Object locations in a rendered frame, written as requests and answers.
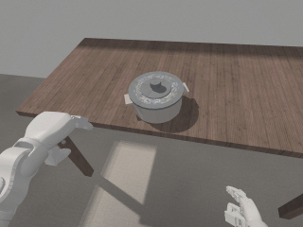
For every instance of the pot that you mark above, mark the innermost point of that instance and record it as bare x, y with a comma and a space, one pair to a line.
157, 116

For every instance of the table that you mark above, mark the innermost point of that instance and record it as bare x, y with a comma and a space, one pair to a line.
244, 96

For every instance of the knob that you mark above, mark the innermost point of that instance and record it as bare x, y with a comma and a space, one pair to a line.
155, 83

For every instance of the robot left forearm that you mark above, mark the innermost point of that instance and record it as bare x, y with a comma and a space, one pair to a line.
18, 165

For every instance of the robot right hand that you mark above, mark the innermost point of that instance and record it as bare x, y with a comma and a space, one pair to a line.
238, 216

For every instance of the lid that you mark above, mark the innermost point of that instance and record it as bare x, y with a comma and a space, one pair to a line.
142, 95

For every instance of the robot left hand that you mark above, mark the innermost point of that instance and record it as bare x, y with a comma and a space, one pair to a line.
50, 128

